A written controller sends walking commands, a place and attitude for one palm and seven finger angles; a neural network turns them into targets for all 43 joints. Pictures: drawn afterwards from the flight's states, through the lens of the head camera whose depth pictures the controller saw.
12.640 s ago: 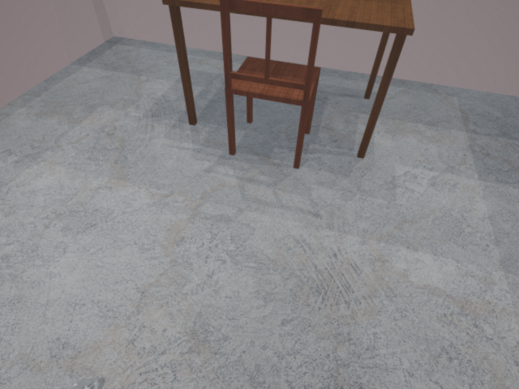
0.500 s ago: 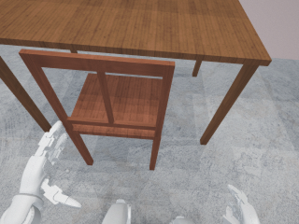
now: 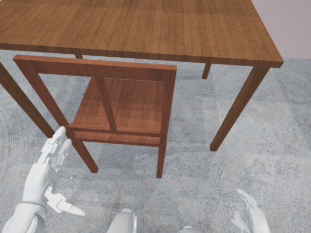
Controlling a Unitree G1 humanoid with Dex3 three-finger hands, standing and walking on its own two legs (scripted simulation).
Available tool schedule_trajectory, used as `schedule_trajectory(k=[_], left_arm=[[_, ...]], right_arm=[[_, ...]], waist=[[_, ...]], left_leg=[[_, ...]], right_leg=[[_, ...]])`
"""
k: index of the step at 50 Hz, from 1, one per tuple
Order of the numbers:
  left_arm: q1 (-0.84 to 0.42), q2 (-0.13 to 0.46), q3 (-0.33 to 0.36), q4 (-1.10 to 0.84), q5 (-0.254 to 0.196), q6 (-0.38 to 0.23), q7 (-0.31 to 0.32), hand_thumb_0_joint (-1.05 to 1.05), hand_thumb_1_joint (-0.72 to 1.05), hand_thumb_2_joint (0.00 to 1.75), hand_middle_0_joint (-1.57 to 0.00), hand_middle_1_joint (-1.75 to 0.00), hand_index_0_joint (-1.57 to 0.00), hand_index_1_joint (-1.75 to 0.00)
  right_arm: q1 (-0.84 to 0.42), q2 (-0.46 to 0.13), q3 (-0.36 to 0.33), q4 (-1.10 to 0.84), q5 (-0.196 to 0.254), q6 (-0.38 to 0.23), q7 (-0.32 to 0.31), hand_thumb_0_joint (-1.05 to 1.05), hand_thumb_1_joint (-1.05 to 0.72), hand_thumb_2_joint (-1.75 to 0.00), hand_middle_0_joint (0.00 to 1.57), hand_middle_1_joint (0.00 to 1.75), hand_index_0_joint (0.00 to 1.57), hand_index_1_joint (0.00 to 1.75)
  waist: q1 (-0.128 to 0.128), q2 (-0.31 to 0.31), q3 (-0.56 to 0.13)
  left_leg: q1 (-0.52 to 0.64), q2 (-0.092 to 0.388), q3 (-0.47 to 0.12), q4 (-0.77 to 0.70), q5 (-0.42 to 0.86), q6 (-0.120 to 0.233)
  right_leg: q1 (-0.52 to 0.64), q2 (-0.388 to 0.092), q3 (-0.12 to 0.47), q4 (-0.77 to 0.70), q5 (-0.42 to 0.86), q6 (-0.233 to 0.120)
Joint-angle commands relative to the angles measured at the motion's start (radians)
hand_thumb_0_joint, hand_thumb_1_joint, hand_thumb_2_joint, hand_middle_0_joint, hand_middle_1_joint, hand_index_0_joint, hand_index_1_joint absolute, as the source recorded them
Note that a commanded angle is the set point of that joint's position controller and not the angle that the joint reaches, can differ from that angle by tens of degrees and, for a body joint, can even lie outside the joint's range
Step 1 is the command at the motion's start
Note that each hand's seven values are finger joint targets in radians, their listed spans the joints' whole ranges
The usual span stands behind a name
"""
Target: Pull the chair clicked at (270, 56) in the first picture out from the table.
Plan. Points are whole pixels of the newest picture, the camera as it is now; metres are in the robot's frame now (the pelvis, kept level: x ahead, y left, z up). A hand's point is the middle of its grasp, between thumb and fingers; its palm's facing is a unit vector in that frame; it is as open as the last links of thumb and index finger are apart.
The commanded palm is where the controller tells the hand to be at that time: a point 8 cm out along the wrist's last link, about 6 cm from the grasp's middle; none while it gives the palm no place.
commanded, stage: aim the fingers beside a spindle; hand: left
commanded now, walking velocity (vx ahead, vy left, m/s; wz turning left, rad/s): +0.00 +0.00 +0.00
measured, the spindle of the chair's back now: (107, 106) +0.50 +0.18 -0.03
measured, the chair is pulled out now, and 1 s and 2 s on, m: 0.00 0.00 0.00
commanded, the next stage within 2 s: push the fingers through the gap in 1.92 s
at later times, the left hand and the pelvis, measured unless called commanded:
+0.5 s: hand (83, 163) +0.28 +0.19 +0.02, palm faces -0.06 -1.00 -0.03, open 16.9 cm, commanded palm +0.27 +0.24 +0.03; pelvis +0.00 +0.01 -0.01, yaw -1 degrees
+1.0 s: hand (95, 154) +0.32 +0.18 +0.00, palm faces -0.06 -1.00 -0.02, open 17.0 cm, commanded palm +0.31 +0.23 +0.01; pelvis -0.01 +0.01 -0.03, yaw -1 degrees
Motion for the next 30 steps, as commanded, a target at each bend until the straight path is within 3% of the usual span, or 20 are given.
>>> schedule_trajectory(k=[1,3,5,8,10,13,14,16,18,21,22,25,27,30], left_arm=[[-0.109,0.141,0.070,-0.184,-0.017,-0.075,-0.008,0.00,-0.50,0.30,-0.06,-0.08,-0.06,-0.08],[-0.125,0.155,0.083,-0.164,-0.021,-0.076,-0.009,0.00,-0.50,0.30,-0.06,-0.08,-0.06,-0.08],[-0.157,0.136,0.056,-0.179,-0.019,-0.085,-0.011,0.00,-0.50,0.30,-0.06,-0.08,-0.06,-0.08],[-0.180,0.163,0.076,-0.150,-0.011,-0.084,-0.002,0.00,-0.50,0.30,-0.06,-0.08,-0.06,-0.08],[-0.183,0.151,0.066,-0.170,-0.009,-0.087,0.003,0.00,-0.50,0.30,-0.06,-0.08,-0.06,-0.08],[-0.202,0.162,0.073,-0.137,0.002,-0.083,0.019,0.00,-0.50,0.30,-0.06,-0.08,-0.06,-0.08],[-0.213,0.141,0.056,-0.131,0.000,-0.080,0.021,0.00,-0.50,0.30,-0.06,-0.08,-0.06,-0.08],[-0.245,0.159,0.079,-0.087,0.000,-0.078,0.029,0.00,-0.50,0.30,-0.06,-0.08,-0.06,-0.08],[-0.266,0.170,0.083,-0.081,0.008,-0.082,0.031,0.00,-0.50,0.30,-0.06,-0.08,-0.06,-0.08],[-0.310,0.132,0.035,-0.107,0.010,-0.090,0.034,0.00,-0.50,0.30,-0.06,-0.08,-0.06,-0.08],[-0.294,0.136,0.040,-0.112,0.012,-0.090,0.039,0.00,-0.50,0.30,-0.06,-0.08,-0.06,-0.08],[-0.295,0.104,0.000,-0.110,0.023,-0.084,0.055,0.00,-0.50,0.30,-0.06,-0.08,-0.06,-0.08],[-0.314,0.128,0.030,-0.072,0.029,-0.082,0.070,0.00,-0.50,0.30,-0.06,-0.08,-0.06,-0.08],[-0.330,0.124,0.028,-0.071,0.045,-0.090,0.083,0.00,-0.50,0.30,-0.06,-0.08,-0.06,-0.08]], right_arm=[[-0.029,-0.136,-0.063,-0.142,0.003,-0.048,-0.016,0.00,-0.90,-0.90,0.20,0.30,0.20,0.30],[-0.028,-0.138,-0.063,-0.135,0.000,-0.049,-0.016,0.00,-0.90,-0.90,0.20,0.30,0.20,0.30],[-0.026,-0.140,-0.061,-0.138,0.000,-0.051,-0.015,0.00,-0.90,-0.90,0.20,0.30,0.20,0.30],[-0.024,-0.145,-0.062,-0.130,-0.003,-0.045,-0.015,0.00,-0.90,-0.90,0.20,0.30,0.20,0.30],[-0.024,-0.144,-0.063,-0.136,-0.003,-0.045,-0.012,0.00,-0.90,-0.90,0.20,0.30,0.20,0.30],[-0.025,-0.147,-0.061,-0.130,-0.004,-0.037,-0.010,0.00,-0.90,-0.90,0.20,0.30,0.20,0.30],[-0.024,-0.145,-0.060,-0.137,-0.004,-0.035,-0.008,0.00,-0.90,-0.90,0.20,0.30,0.20,0.30],[-0.019,-0.149,-0.060,-0.131,-0.005,-0.027,-0.008,0.00,-0.90,-0.90,0.20,0.30,0.20,0.30],[-0.019,-0.152,-0.059,-0.130,-0.007,-0.022,-0.007,0.00,-0.90,-0.90,0.20,0.30,0.20,0.30],[-0.018,-0.151,-0.059,-0.132,-0.005,-0.021,-0.003,0.00,-0.90,-0.90,0.20,0.30,0.20,0.30],[-0.014,-0.152,-0.062,-0.134,-0.006,-0.021,-0.002,0.00,-0.90,-0.90,0.20,0.30,0.20,0.30],[-0.012,-0.151,-0.062,-0.136,-0.008,-0.014,0.005,0.00,-0.90,-0.90,0.20,0.30,0.20,0.30],[-0.009,-0.156,-0.063,-0.128,-0.010,-0.003,0.005,0.00,-0.90,-0.90,0.20,0.30,0.20,0.30],[-0.015,-0.151,-0.062,-0.136,-0.012,0.009,0.012,0.00,-0.90,-0.90,0.20,0.30,0.20,0.30]], waist=[[-0.019,0.023,-0.201],[-0.018,0.000,-0.206],[-0.022,0.018,-0.225],[-0.021,0.012,-0.218],[-0.014,0.041,-0.255],[-0.014,0.036,-0.237],[-0.018,0.031,-0.239],[-0.021,-0.009,-0.222],[-0.016,0.016,-0.241],[-0.023,0.047,-0.272],[-0.016,0.045,-0.293],[-0.025,0.032,-0.289],[-0.026,-0.006,-0.268],[-0.014,0.032,-0.282]], left_leg=[[0.292,-0.029,0.008,-0.110,0.165,0.041],[0.271,-0.029,0.005,-0.100,0.158,0.042],[0.284,-0.029,0.004,-0.097,0.164,0.043],[0.269,-0.025,0.002,-0.093,0.154,0.043],[0.292,-0.025,0.004,-0.093,0.174,0.042],[0.279,-0.022,-0.002,-0.094,0.154,0.040],[0.271,-0.024,-0.001,-0.093,0.142,0.040],[0.239,-0.025,0.002,-0.086,0.123,0.038],[0.240,-0.023,-0.001,-0.082,0.122,0.040],[0.285,-0.020,-0.006,-0.085,0.141,0.037],[0.297,-0.018,-0.009,-0.087,0.154,0.036],[0.300,-0.016,-0.016,-0.087,0.154,0.035],[0.261,-0.018,-0.013,-0.079,0.132,0.035],[0.263,-0.019,-0.012,-0.079,0.135,0.031]], right_leg=[[-0.044,0.013,0.026,-0.185,0.263,0.001],[-0.036,0.013,0.031,-0.184,0.255,0.002],[-0.052,0.011,0.030,-0.174,0.262,0.001],[-0.066,0.013,0.030,-0.167,0.244,0.000],[-0.065,0.012,0.027,-0.156,0.263,-0.002],[-0.087,0.015,0.021,-0.151,0.233,-0.004],[-0.091,0.012,0.022,-0.151,0.225,-0.003],[-0.092,0.013,0.027,-0.154,0.212,-0.001],[-0.098,0.015,0.027,-0.142,0.203,-0.005],[-0.115,0.014,0.019,-0.133,0.216,-0.007],[-0.110,0.014,0.017,-0.128,0.224,-0.008],[-0.127,0.013,0.010,-0.122,0.221,-0.006],[-0.134,0.015,0.013,-0.119,0.212,-0.005],[-0.139,0.013,0.011,-0.102,0.208,-0.010]])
